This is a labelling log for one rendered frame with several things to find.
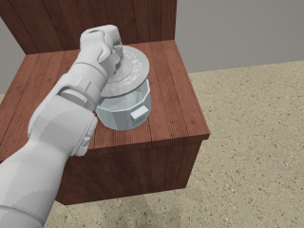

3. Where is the table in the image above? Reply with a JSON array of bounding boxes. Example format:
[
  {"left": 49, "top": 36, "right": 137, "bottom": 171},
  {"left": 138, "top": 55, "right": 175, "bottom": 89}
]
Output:
[{"left": 0, "top": 0, "right": 211, "bottom": 206}]

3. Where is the left robot hand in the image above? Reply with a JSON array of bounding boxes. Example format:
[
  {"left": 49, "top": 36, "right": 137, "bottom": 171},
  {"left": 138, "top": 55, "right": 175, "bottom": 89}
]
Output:
[{"left": 81, "top": 25, "right": 124, "bottom": 74}]

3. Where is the robot left upper arm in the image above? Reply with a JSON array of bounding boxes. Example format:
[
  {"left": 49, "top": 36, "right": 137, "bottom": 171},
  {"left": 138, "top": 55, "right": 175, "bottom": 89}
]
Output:
[{"left": 0, "top": 95, "right": 98, "bottom": 228}]

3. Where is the knob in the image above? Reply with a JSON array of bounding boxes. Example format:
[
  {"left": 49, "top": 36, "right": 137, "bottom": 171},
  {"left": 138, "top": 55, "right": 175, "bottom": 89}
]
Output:
[{"left": 111, "top": 53, "right": 122, "bottom": 70}]

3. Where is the lid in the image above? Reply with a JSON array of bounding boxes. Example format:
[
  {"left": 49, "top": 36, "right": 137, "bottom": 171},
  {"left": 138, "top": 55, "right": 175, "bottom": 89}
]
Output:
[{"left": 101, "top": 45, "right": 150, "bottom": 99}]

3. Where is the pot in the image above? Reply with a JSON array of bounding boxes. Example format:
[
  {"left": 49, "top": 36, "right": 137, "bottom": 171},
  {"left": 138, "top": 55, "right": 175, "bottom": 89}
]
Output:
[{"left": 95, "top": 79, "right": 152, "bottom": 131}]

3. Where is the left robot forearm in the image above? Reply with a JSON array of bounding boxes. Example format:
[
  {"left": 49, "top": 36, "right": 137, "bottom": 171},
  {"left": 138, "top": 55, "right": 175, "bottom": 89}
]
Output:
[{"left": 28, "top": 28, "right": 116, "bottom": 138}]

